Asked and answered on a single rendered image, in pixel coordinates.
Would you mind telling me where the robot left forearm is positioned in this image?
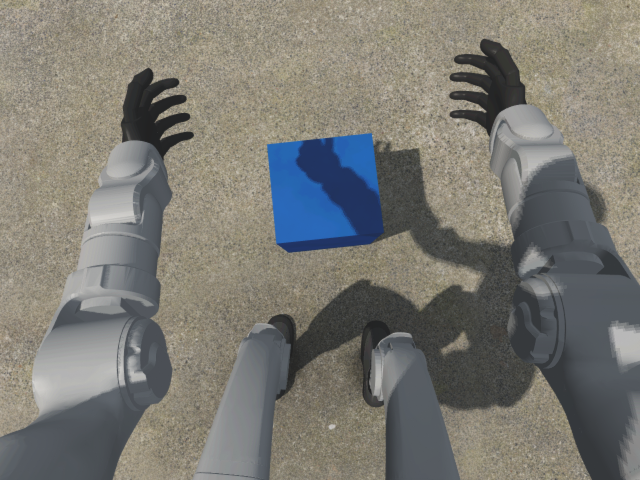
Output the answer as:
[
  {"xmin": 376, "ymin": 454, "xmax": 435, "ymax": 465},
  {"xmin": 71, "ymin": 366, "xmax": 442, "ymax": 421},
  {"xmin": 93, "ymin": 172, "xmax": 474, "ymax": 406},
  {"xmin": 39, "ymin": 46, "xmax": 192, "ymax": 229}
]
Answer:
[{"xmin": 32, "ymin": 140, "xmax": 172, "ymax": 408}]

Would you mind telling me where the robot left hand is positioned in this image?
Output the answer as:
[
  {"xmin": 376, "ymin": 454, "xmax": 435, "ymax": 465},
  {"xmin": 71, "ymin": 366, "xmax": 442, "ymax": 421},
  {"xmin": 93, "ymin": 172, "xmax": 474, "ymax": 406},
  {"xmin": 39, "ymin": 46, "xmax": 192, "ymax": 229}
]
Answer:
[{"xmin": 121, "ymin": 68, "xmax": 194, "ymax": 161}]

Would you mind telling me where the right robot foot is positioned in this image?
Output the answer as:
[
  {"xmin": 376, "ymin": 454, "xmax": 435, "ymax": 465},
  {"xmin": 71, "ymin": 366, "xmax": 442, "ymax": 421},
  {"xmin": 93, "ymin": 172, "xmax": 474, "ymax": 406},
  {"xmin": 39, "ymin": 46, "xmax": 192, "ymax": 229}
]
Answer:
[{"xmin": 361, "ymin": 321, "xmax": 390, "ymax": 407}]

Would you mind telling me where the robot right upper arm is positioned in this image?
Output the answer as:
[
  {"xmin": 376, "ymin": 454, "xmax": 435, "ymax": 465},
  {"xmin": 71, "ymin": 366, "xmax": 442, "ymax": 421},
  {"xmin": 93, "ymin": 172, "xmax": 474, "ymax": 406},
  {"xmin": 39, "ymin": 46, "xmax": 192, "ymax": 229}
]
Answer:
[{"xmin": 507, "ymin": 273, "xmax": 640, "ymax": 480}]

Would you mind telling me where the robot right hand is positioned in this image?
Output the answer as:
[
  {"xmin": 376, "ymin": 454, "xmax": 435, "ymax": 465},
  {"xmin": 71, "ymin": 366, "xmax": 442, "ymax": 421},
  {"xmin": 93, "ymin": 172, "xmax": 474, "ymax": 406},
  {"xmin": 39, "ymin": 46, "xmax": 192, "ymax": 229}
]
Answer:
[{"xmin": 449, "ymin": 39, "xmax": 527, "ymax": 137}]

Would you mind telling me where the carton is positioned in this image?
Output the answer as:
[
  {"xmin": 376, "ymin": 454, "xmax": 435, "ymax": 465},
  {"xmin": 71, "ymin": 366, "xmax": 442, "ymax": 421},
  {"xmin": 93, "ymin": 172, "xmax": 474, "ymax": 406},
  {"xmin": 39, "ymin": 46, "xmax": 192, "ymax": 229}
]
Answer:
[{"xmin": 267, "ymin": 133, "xmax": 384, "ymax": 253}]

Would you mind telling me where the robot left upper arm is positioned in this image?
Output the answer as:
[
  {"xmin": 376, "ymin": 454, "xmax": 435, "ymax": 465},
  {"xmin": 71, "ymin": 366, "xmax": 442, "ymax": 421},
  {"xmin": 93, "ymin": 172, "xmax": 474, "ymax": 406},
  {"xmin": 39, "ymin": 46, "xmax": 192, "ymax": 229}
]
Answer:
[{"xmin": 0, "ymin": 315, "xmax": 172, "ymax": 480}]

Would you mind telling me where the left robot foot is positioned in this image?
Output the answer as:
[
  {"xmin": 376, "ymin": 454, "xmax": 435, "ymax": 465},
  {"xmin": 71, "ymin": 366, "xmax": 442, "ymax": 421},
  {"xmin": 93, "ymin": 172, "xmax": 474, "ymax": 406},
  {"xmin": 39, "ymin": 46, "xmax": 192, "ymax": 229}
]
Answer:
[{"xmin": 268, "ymin": 315, "xmax": 294, "ymax": 400}]

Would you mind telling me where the robot foot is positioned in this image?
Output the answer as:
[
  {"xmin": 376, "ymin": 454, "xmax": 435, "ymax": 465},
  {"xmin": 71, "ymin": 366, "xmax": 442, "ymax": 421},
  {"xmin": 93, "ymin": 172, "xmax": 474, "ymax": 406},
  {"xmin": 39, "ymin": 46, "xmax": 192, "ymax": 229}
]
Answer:
[
  {"xmin": 361, "ymin": 321, "xmax": 390, "ymax": 407},
  {"xmin": 268, "ymin": 315, "xmax": 294, "ymax": 400}
]

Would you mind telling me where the robot right forearm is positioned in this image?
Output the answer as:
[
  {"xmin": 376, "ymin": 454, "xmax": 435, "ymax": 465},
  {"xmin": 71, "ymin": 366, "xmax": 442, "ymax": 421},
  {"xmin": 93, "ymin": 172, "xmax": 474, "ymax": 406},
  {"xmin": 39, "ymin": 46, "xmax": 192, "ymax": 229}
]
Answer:
[{"xmin": 489, "ymin": 104, "xmax": 640, "ymax": 288}]

